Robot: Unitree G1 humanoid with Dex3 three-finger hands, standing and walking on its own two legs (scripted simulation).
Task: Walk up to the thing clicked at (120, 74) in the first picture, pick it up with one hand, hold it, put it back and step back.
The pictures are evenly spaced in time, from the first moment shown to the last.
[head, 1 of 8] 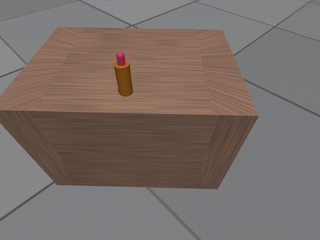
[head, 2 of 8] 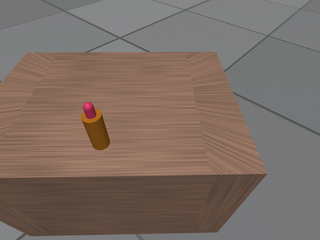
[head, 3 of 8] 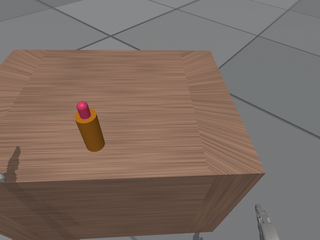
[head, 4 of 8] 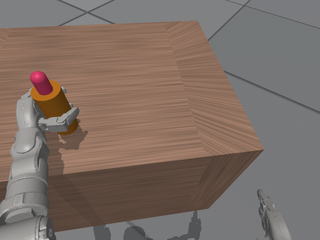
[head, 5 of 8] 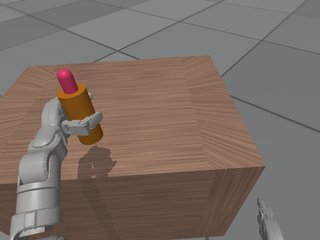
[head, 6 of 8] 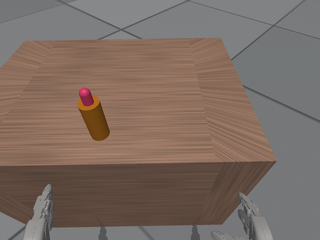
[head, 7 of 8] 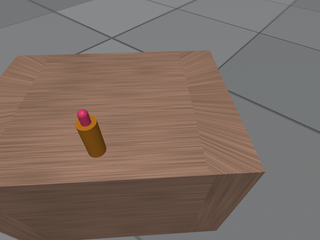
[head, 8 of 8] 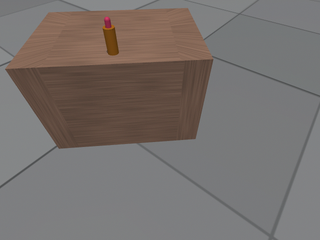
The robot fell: no
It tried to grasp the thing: yes
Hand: left
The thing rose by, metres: 0.24
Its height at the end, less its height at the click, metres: +0.00
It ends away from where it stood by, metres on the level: 0.01
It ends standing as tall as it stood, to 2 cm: yes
